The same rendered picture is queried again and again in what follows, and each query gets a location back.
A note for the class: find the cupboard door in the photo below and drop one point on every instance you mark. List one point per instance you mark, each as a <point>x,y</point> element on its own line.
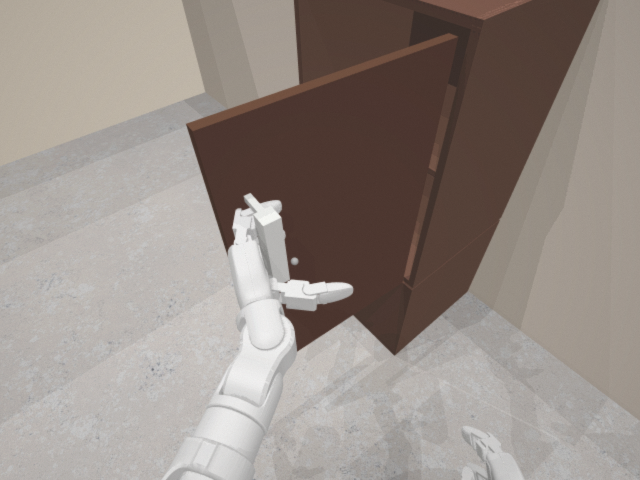
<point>347,155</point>

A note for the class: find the robot left forearm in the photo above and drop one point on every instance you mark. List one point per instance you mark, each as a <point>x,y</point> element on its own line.
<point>227,439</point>

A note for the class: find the right robot hand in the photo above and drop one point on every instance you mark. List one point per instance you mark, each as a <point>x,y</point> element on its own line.
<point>500,465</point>

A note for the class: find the left robot hand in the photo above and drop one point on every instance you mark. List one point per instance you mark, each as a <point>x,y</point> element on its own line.
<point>250,277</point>

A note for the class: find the handle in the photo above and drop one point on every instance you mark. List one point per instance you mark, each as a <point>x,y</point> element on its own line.
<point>271,239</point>

